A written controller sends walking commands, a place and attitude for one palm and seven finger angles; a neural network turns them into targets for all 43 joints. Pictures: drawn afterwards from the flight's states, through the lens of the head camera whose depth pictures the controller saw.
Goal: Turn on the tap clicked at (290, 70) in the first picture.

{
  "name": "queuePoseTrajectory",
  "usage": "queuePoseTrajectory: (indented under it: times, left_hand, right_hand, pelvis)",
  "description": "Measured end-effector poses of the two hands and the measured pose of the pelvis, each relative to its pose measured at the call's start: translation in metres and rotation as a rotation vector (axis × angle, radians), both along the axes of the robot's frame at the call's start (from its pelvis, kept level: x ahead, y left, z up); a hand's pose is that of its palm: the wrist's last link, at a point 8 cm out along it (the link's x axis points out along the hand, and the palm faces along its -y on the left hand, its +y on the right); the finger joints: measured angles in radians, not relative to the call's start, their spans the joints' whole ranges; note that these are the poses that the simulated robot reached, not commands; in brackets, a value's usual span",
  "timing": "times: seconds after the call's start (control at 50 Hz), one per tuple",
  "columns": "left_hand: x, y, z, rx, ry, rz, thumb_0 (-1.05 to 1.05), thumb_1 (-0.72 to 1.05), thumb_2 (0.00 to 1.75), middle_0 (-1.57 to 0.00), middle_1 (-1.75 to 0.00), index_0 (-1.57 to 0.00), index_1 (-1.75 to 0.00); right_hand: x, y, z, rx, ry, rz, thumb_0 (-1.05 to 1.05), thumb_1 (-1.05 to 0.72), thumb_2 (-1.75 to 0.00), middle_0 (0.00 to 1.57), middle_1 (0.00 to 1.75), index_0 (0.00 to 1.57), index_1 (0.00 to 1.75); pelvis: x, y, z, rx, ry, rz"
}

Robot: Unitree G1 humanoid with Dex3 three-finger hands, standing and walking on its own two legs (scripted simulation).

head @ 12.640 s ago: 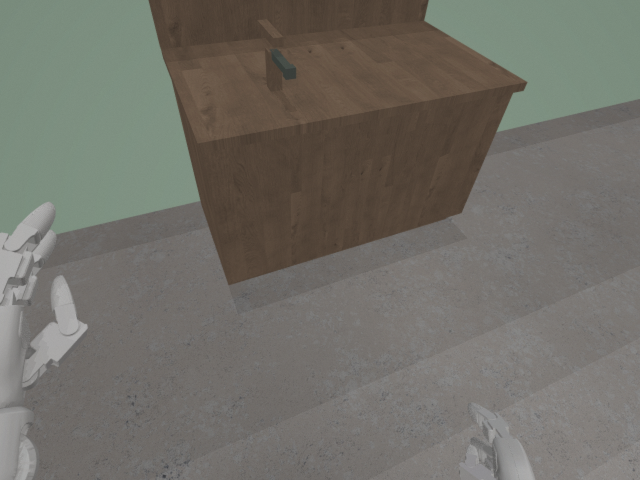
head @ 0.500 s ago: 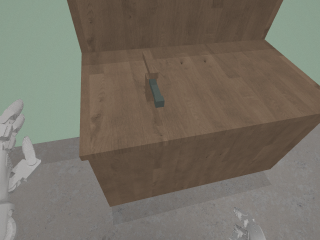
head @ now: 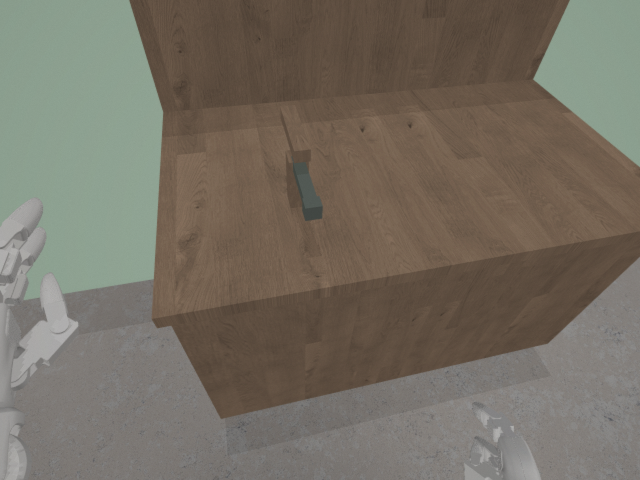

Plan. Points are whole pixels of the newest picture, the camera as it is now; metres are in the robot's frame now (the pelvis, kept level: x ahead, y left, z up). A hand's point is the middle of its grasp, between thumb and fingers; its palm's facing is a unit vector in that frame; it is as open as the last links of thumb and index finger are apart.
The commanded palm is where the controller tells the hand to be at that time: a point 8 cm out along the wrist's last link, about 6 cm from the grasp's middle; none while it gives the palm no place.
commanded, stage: shuffle to correct the standing spot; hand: left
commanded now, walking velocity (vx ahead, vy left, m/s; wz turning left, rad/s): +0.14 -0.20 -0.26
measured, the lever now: (312, 208) +0.50 +0.05 +0.04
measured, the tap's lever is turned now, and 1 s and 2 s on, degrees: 0 0 0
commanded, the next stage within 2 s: none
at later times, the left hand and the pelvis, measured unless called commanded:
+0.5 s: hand (180, 292) +0.26 +0.17 +0.15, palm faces +0.33 -0.87 -0.37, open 7.4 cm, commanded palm +0.21 +0.20 +0.18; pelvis +0.03 -0.07 -0.01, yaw -3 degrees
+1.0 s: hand (262, 267) +0.29 +0.09 +0.16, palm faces +0.41 -0.82 -0.39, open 7.4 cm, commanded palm +0.24 +0.12 +0.18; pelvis +0.07 -0.16 -0.02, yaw -2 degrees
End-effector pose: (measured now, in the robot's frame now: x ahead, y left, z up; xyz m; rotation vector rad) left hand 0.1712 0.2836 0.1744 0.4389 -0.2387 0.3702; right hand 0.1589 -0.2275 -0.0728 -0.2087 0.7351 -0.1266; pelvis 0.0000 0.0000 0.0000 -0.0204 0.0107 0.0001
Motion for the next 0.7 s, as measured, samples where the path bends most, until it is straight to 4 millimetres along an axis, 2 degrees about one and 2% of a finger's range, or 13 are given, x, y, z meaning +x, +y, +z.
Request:
queuePoseTrajectory:
  times: [0.14, 0.24, 0.36, 0.5, 0.58, 0.62, 0.7]
  left_hand:
    - [0.005, -0.006, -0.009, -0.023, 0.014, 0.019, 0.01, 0.89, 0.90, -0.20, -0.30, -0.21, -0.30]
    - [0.022, -0.028, -0.009, -0.037, -0.001, -0.007, 0.01, 0.89, 0.90, -0.20, -0.30, -0.21, -0.30]
    - [0.041, -0.062, -0.005, -0.001, -0.018, -0.089, 0.01, 0.89, 0.90, -0.20, -0.30, -0.21, -0.30]
    - [0.052, -0.076, -0.009, 0.003, 0.009, -0.079, 0.01, 0.89, 0.90, -0.21, -0.30, -0.21, -0.31]
    - [0.062, -0.081, -0.003, 0.014, -0.017, -0.070, 0.01, 0.89, 0.90, -0.21, -0.30, -0.22, -0.31]
    - [0.069, -0.083, -0.002, 0.026, -0.042, -0.078, 0.01, 0.89, 0.90, -0.21, -0.30, -0.21, -0.31]
    - [0.090, -0.097, -0.004, 0.057, -0.053, -0.111, 0.01, 0.89, 0.90, -0.20, -0.30, -0.21, -0.30]
  right_hand:
    - [0.000, -0.009, 0.000, 0.004, 0.003, -0.007, 0.01, -0.91, -0.89, 0.21, 0.30, 0.21, 0.30]
    - [-0.001, -0.022, -0.003, 0.019, 0.011, -0.013, 0.01, -0.91, -0.89, 0.21, 0.30, 0.21, 0.30]
    - [-0.004, -0.050, -0.013, 0.037, 0.038, -0.053, 0.01, -0.91, -0.89, 0.21, 0.30, 0.21, 0.30]
    - [-0.009, -0.083, -0.009, -0.009, 0.118, -0.089, 0.01, -0.91, -0.89, 0.20, 0.30, 0.21, 0.30]
    - [0.002, -0.092, -0.011, -0.032, 0.129, -0.074, 0.01, -0.91, -0.89, 0.20, 0.30, 0.20, 0.30]
    - [0.013, -0.095, -0.016, -0.037, 0.101, -0.071, 0.01, -0.91, -0.90, 0.20, 0.30, 0.20, 0.30]
    - [0.033, -0.095, -0.026, 0.012, 0.037, -0.091, 0.01, -0.91, -0.90, 0.20, 0.29, 0.20, 0.30]
  pelvis:
    - [0.003, -0.012, -0.001, 0.011, -0.002, -0.023]
    - [0.007, -0.027, -0.003, 0.008, -0.004, -0.031]
    - [0.016, -0.050, -0.010, -0.006, 0.009, -0.038]
    - [0.034, -0.069, -0.005, 0.041, 0.006, -0.059]
    - [0.044, -0.073, -0.007, 0.052, -0.007, -0.055]
    - [0.050, -0.073, -0.014, 0.050, -0.019, -0.070]
    - [0.050, -0.081, -0.024, 0.084, -0.055, -0.092]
